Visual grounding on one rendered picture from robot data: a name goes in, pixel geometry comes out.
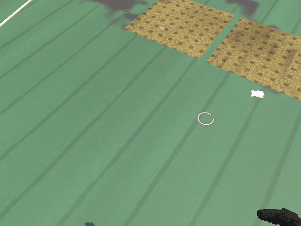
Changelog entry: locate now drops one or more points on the right robot hand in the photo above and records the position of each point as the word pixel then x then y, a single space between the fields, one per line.
pixel 282 217

